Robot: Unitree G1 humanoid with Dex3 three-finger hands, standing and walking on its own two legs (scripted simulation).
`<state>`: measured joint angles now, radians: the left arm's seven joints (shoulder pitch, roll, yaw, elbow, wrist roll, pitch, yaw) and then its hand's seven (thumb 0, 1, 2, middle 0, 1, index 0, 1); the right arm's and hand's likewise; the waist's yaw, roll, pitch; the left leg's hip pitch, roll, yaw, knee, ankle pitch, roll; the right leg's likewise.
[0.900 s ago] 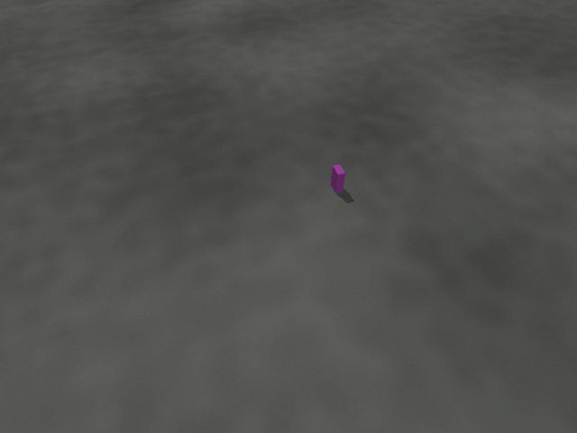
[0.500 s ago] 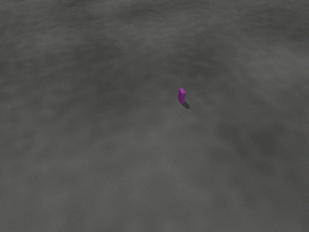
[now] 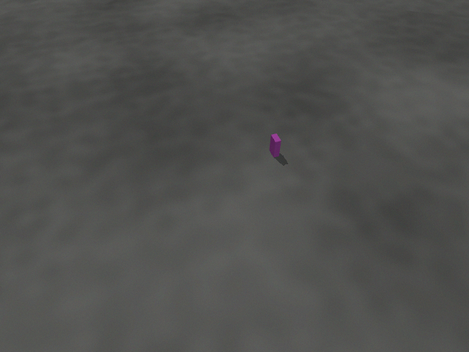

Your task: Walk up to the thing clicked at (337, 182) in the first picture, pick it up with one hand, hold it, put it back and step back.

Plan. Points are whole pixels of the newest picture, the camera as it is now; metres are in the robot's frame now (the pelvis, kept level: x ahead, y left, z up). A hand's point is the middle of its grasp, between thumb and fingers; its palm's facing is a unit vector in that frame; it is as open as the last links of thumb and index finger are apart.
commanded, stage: stand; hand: left
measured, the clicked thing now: (275, 145) +1.35 -0.24 -0.72
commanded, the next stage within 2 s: walk up in 0.22 s
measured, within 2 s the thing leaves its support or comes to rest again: neither
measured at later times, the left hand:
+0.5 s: hand out of the picture +0.16 +0.23 -0.15, palm faces -0.15 -0.91 -0.39, open 7.4 cm
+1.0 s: hand (184, 255) +0.38 +0.14 -0.18, palm faces -0.33 -0.89 -0.33, open 7.4 cm
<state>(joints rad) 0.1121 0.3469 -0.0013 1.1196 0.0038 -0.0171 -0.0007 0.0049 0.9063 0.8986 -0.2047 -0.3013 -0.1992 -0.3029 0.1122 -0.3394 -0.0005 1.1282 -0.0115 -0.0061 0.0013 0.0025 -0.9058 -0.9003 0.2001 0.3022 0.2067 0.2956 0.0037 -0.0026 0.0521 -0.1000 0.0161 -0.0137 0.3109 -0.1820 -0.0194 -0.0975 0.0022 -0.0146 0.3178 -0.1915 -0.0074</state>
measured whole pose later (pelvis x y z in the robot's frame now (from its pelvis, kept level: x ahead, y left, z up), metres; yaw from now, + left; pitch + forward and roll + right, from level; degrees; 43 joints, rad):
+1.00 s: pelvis +0.24 -0.10 -0.02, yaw -17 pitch -3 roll +1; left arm 0.30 0.44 0.05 0.91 0.01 -0.04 -0.05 0.01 0.91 0.90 -0.21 -0.30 -0.20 -0.30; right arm 0.30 -0.39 -0.07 0.86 -0.03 -0.09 0.05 0.00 -0.90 -0.90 0.20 0.30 0.21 0.30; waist -0.01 -0.08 0.05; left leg -0.29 0.06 0.12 0.62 -0.29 0.02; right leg -0.41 0.03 0.07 1.08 -0.42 -0.04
